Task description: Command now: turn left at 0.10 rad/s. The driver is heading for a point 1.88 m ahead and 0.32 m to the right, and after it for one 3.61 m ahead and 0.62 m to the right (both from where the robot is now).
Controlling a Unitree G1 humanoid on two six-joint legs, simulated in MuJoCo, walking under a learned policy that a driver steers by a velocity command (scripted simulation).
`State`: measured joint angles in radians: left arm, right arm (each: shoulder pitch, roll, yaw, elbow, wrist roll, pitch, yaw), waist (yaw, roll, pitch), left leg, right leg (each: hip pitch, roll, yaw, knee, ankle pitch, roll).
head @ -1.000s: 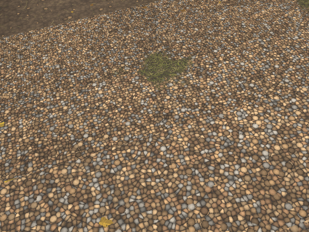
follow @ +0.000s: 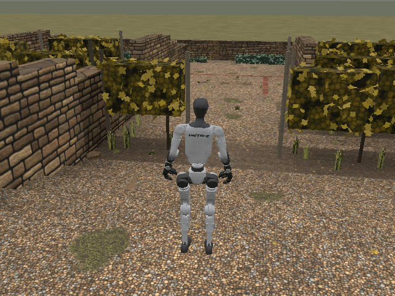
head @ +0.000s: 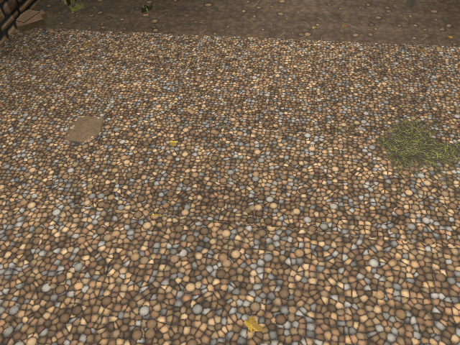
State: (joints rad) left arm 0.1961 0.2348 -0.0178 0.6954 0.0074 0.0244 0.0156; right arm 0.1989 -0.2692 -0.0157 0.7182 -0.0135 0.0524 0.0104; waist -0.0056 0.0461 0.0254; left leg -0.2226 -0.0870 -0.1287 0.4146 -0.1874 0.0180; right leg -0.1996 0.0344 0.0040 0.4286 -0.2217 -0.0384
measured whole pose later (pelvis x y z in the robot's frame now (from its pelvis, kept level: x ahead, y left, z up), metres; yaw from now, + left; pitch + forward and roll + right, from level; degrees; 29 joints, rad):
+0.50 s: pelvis +0.02 -0.01 +0.00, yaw +0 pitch -1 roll +0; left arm 0.21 0.25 -0.02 0.81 0.01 0.01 0.02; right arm 0.20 -0.26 0.00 0.91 0.00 0.03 -0.02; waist 0.00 0.00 0.01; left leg -0.17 -0.07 -0.13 0.37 -0.18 0.01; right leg -0.15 0.05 0.01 0.38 -0.22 -0.05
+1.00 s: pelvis +0.03 -0.01 +0.01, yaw -1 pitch +0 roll +1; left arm 0.24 0.23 -0.03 1.00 0.00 0.00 0.03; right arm 0.21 -0.23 0.02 1.08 0.00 0.02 -0.04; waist 0.00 0.01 0.00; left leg -0.14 -0.06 -0.13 0.32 -0.18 0.01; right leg -0.12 0.05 0.02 0.34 -0.22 -0.06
